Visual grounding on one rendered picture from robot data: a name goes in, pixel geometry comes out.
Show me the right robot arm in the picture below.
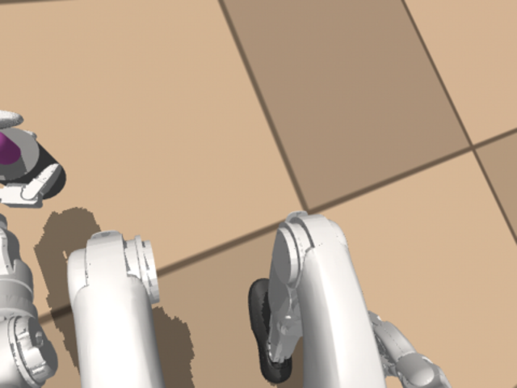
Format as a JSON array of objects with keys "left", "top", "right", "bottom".
[{"left": 395, "top": 352, "right": 452, "bottom": 388}]

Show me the bottle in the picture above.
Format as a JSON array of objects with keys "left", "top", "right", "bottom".
[{"left": 0, "top": 127, "right": 66, "bottom": 200}]

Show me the left robot hand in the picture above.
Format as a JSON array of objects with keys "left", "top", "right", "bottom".
[{"left": 0, "top": 110, "right": 61, "bottom": 209}]

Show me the right robot foot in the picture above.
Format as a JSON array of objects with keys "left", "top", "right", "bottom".
[{"left": 248, "top": 278, "right": 292, "bottom": 383}]

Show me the left robot arm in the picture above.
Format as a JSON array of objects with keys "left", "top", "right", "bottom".
[{"left": 0, "top": 214, "right": 58, "bottom": 388}]

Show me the right robot hand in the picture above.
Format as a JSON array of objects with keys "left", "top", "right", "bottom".
[{"left": 368, "top": 310, "right": 417, "bottom": 378}]

